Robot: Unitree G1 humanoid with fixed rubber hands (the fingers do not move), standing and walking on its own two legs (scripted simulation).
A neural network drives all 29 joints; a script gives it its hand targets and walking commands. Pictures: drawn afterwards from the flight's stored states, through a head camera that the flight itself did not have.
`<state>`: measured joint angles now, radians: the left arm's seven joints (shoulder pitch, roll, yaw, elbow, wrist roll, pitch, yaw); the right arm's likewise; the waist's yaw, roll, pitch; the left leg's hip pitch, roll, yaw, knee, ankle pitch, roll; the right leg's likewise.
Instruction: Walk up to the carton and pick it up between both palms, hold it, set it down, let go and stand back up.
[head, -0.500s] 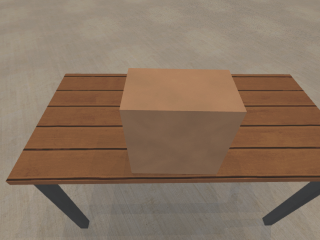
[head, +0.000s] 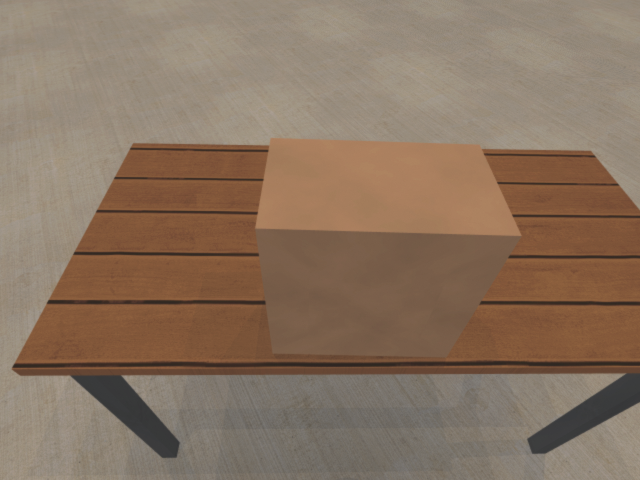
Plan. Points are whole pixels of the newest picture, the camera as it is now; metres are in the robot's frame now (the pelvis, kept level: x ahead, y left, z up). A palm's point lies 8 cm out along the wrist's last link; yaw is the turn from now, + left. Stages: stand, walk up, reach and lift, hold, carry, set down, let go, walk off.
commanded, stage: stand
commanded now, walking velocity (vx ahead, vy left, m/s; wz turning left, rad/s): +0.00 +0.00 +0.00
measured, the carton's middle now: (366, 258) +0.41 -0.07 +0.05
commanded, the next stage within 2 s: none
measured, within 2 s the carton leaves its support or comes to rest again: neither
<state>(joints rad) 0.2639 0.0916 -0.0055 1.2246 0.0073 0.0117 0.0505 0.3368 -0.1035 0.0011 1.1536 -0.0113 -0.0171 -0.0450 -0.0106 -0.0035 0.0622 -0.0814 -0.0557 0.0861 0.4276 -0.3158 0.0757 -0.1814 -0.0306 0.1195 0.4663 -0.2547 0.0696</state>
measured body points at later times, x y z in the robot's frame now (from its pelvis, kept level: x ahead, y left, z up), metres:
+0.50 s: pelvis +0.01 +0.01 +0.00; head +0.04 +0.01 +0.45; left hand -0.01 +0.21 -0.17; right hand -0.03 -0.19 -0.16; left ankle -0.05 +0.07 -0.74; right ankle +0.00 -0.17 -0.74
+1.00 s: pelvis +0.02 +0.00 +0.00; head +0.04 +0.00 +0.45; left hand +0.00 +0.20 -0.17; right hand -0.03 -0.20 -0.16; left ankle -0.05 +0.07 -0.74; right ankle +0.00 -0.17 -0.74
